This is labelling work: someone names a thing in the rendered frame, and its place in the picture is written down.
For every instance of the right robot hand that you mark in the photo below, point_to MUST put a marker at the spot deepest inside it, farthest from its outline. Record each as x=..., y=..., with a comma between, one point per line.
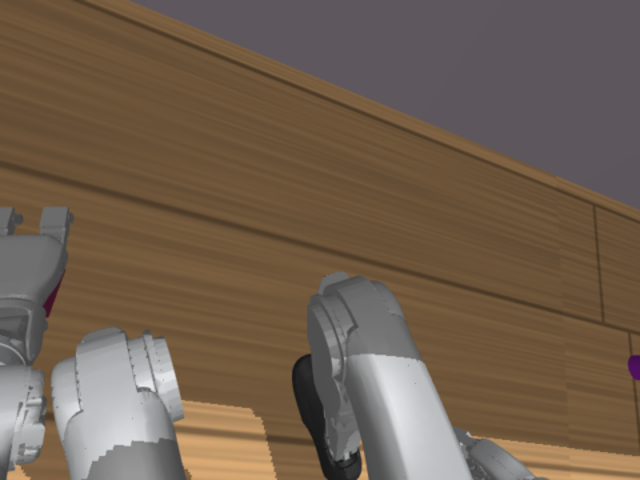
x=488, y=461

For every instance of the left robot hand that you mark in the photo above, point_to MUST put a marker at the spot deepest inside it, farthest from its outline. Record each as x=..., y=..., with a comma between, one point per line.
x=31, y=265

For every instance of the right robot foot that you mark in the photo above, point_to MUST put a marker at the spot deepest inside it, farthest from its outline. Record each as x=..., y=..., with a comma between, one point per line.
x=312, y=415

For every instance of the left robot arm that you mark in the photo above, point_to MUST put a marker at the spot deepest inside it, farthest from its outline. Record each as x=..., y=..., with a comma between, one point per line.
x=22, y=404

